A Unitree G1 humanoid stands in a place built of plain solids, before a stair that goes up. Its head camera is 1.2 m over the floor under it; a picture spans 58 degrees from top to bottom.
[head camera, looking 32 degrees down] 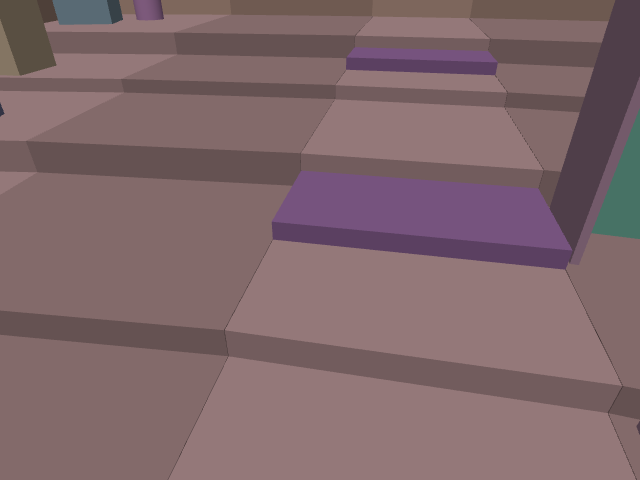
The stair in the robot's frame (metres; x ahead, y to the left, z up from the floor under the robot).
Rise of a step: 0.10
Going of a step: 0.60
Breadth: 1.28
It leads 11 degrees to the right of straight ahead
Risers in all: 3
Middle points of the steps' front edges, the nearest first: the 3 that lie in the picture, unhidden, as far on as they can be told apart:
1.00 -0.29 0.13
1.59 -0.40 0.23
2.18 -0.52 0.33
